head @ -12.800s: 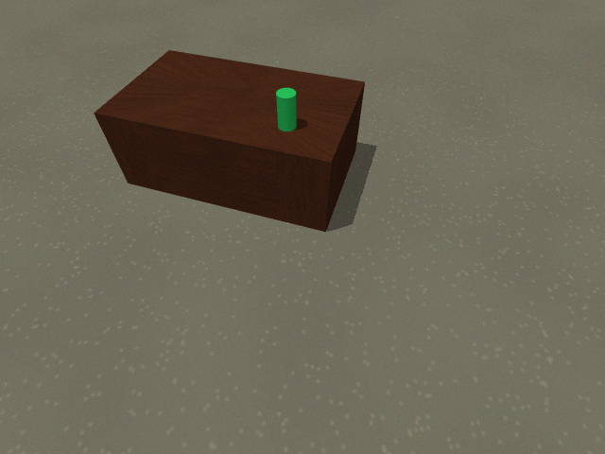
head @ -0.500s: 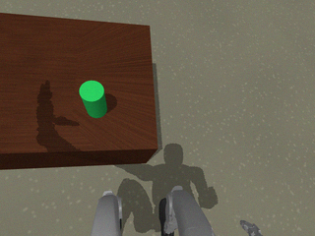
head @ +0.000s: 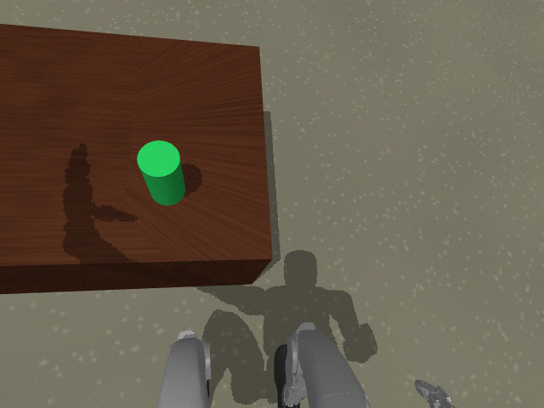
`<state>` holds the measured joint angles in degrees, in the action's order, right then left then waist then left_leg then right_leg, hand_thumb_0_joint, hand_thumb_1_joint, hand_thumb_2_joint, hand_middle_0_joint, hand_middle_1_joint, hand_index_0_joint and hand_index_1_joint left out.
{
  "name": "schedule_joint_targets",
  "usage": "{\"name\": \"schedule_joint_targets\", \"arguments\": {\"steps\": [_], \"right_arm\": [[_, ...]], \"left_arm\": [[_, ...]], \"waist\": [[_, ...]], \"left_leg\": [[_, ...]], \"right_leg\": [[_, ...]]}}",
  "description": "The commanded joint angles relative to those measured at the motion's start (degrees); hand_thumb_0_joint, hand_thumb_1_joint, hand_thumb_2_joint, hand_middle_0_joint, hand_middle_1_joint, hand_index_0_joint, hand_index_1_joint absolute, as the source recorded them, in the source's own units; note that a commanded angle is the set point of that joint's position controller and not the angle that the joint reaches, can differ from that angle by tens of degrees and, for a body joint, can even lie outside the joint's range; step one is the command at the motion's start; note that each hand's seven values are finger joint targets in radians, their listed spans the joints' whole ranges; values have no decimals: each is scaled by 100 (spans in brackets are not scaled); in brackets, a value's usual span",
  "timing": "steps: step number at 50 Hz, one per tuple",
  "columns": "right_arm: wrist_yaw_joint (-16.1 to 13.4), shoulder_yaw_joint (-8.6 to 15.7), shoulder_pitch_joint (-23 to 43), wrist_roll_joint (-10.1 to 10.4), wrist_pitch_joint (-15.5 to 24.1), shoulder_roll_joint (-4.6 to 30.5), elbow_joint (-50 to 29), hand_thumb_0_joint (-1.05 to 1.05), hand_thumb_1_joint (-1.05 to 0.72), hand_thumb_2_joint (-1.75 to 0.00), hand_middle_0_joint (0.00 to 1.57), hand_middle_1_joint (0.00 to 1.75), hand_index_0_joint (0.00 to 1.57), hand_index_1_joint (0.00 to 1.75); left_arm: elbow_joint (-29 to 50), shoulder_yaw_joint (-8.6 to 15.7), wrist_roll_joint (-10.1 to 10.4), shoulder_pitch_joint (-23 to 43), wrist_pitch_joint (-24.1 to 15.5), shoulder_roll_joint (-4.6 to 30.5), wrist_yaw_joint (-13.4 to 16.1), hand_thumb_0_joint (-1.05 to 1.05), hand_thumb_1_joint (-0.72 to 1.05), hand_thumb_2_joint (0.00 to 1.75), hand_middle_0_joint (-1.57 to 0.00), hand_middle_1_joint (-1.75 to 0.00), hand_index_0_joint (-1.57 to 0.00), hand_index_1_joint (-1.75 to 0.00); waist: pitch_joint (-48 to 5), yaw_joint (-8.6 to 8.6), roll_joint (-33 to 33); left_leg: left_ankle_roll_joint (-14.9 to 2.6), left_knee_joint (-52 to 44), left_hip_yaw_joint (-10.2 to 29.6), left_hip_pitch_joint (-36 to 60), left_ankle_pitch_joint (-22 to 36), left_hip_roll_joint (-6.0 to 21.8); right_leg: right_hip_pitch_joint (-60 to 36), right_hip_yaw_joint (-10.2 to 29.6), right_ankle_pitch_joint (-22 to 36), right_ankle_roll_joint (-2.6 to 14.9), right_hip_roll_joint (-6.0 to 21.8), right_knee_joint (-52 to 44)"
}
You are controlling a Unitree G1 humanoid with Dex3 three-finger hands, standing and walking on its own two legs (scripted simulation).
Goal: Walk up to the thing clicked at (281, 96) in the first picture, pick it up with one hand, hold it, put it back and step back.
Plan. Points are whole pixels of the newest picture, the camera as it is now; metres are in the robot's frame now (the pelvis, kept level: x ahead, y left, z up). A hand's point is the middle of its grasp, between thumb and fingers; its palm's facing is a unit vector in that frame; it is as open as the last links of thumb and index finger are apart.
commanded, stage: go down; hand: left
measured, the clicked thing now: (163, 175) +0.52 +0.16 -0.21
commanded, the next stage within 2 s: approach in 1.14 s
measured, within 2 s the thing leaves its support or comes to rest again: neither
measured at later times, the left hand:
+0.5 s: hand out of the picture +0.46 +0.38 +0.08, palm faces +0.13 -0.99 +0.02, open 17.1 cm
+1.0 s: hand out of the picture +0.46 +0.37 +0.07, palm faces +0.14 -0.99 +0.02, open 17.1 cm
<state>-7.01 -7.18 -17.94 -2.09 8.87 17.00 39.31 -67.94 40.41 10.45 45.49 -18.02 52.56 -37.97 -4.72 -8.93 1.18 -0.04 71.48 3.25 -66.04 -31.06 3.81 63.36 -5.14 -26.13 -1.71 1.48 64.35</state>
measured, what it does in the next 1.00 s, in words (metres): stands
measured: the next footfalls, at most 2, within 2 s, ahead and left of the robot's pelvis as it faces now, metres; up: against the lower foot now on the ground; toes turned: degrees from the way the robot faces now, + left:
none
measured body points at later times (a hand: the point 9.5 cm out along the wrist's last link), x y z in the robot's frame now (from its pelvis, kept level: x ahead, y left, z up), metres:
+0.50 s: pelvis +0.00 +0.00 +0.00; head +0.17 +0.06 +0.41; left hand +0.44 +0.43 +0.08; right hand +0.05 -0.27 -0.09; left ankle +0.01 +0.11 -0.63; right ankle +0.04 -0.15 -0.63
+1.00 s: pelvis +0.00 +0.00 +0.00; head +0.17 +0.05 +0.41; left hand +0.44 +0.43 +0.08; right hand +0.05 -0.27 -0.09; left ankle +0.01 +0.11 -0.63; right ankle +0.04 -0.15 -0.63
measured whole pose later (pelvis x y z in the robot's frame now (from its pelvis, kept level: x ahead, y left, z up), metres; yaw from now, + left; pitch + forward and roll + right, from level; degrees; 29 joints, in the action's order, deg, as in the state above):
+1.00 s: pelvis +0.00 +0.00 +0.00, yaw +0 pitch +26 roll -6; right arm -6.7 -7.7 -18.0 -2.2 8.3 17.2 38.5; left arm -69.1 40.3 9.7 48.3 -17.2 54.2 -37.4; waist -4.3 -9.5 1.0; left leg 0.1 72.4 3.6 -67.9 -31.0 3.8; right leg 65.2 -5.2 -26.1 -1.6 1.3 65.2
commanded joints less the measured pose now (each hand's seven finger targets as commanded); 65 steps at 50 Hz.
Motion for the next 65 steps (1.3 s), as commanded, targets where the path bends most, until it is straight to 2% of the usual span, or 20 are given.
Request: {"name": "schedule_joint_targets", "arguments": {"steps": [1, 3, 8, 10, 16, 20, 21, 24, 30, 33, 36, 38, 40, 43, 48, 53, 55, 60, 62, 65], "right_arm": [[-146, 468, -958, 17, 137, 1265, -219, 0, -90, -90, 20, 30, 20, 30], [-153, 467, -987, 14, 134, 1280, -221, 0, -90, -90, 20, 30, 20, 30], [-161, 392, -1026, 3, 121, 1242, -191, 0, -90, -90, 20, 30, 20, 30], [-152, 407, -1017, 11, 113, 1240, -214, 0, -90, -90, 20, 30, 20, 30], [-156, 399, -1031, 38, 110, 1245, -255, 0, -90, -90, 20, 30, 20, 30], [-144, 429, -1078, 24, 113, 1277, -250, 0, -90, -90, 20, 30, 20, 30], [-144, 424, -1110, 17, 109, 1255, -209, 0, -90, -90, 20, 30, 20, 30], [-130, 412, -1123, 7, 116, 1225, -199, 0, -90, -90, 20, 30, 20, 30], [-111, 417, -1059, 6, 93, 1252, -195, 0, -90, -90, 20, 30, 20, 30], [-119, 389, -1074, -11, 83, 1222, -204, 0, -90, -90, 20, 30, 20, 30], [-118, 409, -1013, -7, 86, 1231, -231, 0, -90, -90, 20, 30, 20, 30], [-110, 412, -1065, 5, 87, 1261, -210, 0, -90, -90, 20, 30, 20, 30], [-109, 402, -1041, -8, 93, 1260, -233, 0, -90, -90, 20, 30, 20, 30], [-107, 370, -1024, 1, 73, 1243, -265, 0, -90, -90, 20, 30, 20, 30], [-104, 395, -1032, 11, 65, 1273, -250, 0, -90, -90, 20, 30, 20, 30], [-122, 371, -1037, 18, 62, 1237, -242, 0, -90, -90, 20, 30, 20, 30], [-112, 388, -1043, 9, 67, 1228, -256, 0, -90, -90, 20, 30, 20, 30], [-121, 372, -1083, -5, 60, 1230, -196, 0, -90, -90, 20, 30, 20, 30], [-128, 381, -1004, 17, 66, 1230, -220, 0, -90, -90, 20, 30, 20, 30], [-108, 379, -949, 16, 76, 1211, -266, 0, -86, -89, 20, 30, 20, 30]], "left_arm": [[1156, 78, 146, 1938, -306, 2122, -24, 0, -41, 7, -4, -4, -3, -4], [1191, 108, 134, 2009, -286, 2268, 0, 0, -42, 5, -5, -4, -4, -4], [1029, 179, 59, 1909, -218, 2435, 34, 0, -43, 6, -5, -4, -4, -5], [1155, 206, 61, 1992, -216, 2494, 36, 0, -41, 7, -5, -4, -4, -5], [1089, 290, 107, 1792, -171, 2476, 47, 0, -40, 6, -5, -4, -4, -4], [1077, 134, 145, 1629, -140, 2147, -10, 0, -42, 6, -5, -4, -4, -4], [1138, 154, 127, 1762, -159, 2215, -11, 0, -42, 7, -5, -4, -4, -5], [1202, 183, 131, 1743, -201, 2248, 27, 0, -44, 7, -5, -4, -4, -5], [1290, 313, 102, 1981, -287, 2471, 100, 0, -41, 7, -4, -5, -4, -5], [1042, 272, 86, 1872, -257, 2352, 74, 0, -41, 7, -5, -4, -4, -5], [1106, 195, 36, 1913, -243, 2369, 75, 0, -43, 7, -4, -5, -4, -5], [1090, 218, 61, 2025, -231, 2409, 54, 0, -44, 7, -4, -5, -4, -5], [917, 104, 85, 1953, -215, 2174, 29, 0, -46, 6, -5, -5, -4, -5], [970, 254, 57, 1965, -244, 2461, 57, 0, -44, 7, -4, -5, -4, -5], [1129, 235, 95, 1991, -246, 2409, 48, 0, -43, 6, -4, -4, -4, -5], [1088, 356, 76, 1891, -253, 2581, 66, 0, -45, 7, -4, -5, -4, -5], [1272, 284, 81, 2014, -260, 2477, 55, 0, -43, 7, -5, -5, -4, -5], [1177, 314, 53, 1847, -222, 2517, 85, 0, -45, 7, -5, -5, -4, -6], [1143, 355, 73, 1918, -222, 2587, 70, 0, -44, 6, -5, -6, -4, -5], [844, 128, 60, 1791, -199, 2160, 71, 0, -56, 0, -5, -5, -6, -4]], "waist": [[-2780, 106, -1591], [-2802, 146, -1622], [-2968, 153, -1597], [-3005, 181, -1586], [-2980, 181, -1582], [-3020, 141, -1611], [-2989, 122, -1601], [-3062, 166, -1555], [-2964, 207, -1802], [-3042, 126, -1568], [-2900, 172, -1666], [-2952, 110, -1695], [-2776, 80, -1639], [-2836, 143, -1507], [-3059, 159, -1708], [-3058, 164, -1554], [-3236, 148, -1673], [-3130, 168, -1620], [-2940, 187, -1699], [-2654, 82, -1562]], "left_leg": [[45, -940, 235, 2709, 2232, -161], [27, -952, 185, 2571, 2036, -183], [10, -812, 181, 2570, 2615, -193], [6, -841, 176, 2547, 2445, -199], [51, -898, 251, 2657, 2605, -169], [77, -829, 287, 2987, 3137, -132], [77, -799, 288, 2903, 3148, -134], [31, -762, 215, 2748, 3113, -179], [96, -885, 317, 2940, 2759, -135], [25, -804, 228, 2755, 2791, -170], [30, -888, 200, 2631, 2464, -175], [60, -864, 274, 2738, 2542, -145], [75, -858, 314, 2737, 2590, -124], [14, -796, 233, 2418, 2422, -175], [70, -797, 286, 2798, 2667, -148], [0, -732, 195, 2416, 2471, -196], [6, -711, 192, 2571, 2612, -197], [8, -697, 196, 2600, 2840, -192], [15, -758, 189, 2532, 2493, -191], [19, -785, 227, 2396, 2286, -163]], "right_leg": [[-687, 157, 1104, 359, -235, -587], [-848, 191, 1059, 350, -221, -616], [-985, 185, 1488, 325, -207, -577], [-1042, 198, 1375, 327, -217, -590], [-973, 115, 1386, 341, -237, -564], [-755, 75, 1588, 349, -244, -543], [-768, 77, 1634, 343, -239, -541], [-1037, 148, 1770, 323, -209, -551], [-625, 82, 1287, 368, -236, -500], [-946, 147, 1547, 334, -221, -548], [-876, 172, 1304, 347, -222, -543], [-728, 110, 1275, 354, -235, -524], [-531, 73, 1237, 363, -244, -495], [-795, 146, 1301, 343, -223, -528], [-657, 97, 1341, 352, -235, -472], [-992, 183, 1432, 325, -213, -487], [-994, 198, 1505, 329, -203, -475], [-990, 176, 1628, 324, -209, -503], [-864, 181, 1367, 339, -224, -509], [-607, 136, 1190, 354, -236, -471]]}}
